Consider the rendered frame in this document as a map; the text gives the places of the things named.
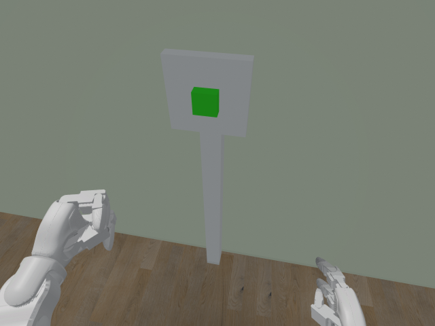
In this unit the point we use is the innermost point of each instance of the left robot forearm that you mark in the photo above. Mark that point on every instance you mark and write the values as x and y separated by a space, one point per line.
29 297

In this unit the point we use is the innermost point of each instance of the left robot hand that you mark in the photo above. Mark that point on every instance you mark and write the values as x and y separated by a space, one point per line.
55 237

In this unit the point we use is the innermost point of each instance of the right robot hand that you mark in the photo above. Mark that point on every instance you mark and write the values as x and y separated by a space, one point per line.
342 300

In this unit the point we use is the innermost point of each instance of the panel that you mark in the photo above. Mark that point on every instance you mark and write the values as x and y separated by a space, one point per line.
232 75

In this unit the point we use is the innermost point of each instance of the button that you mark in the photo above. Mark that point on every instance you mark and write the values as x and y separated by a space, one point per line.
205 101

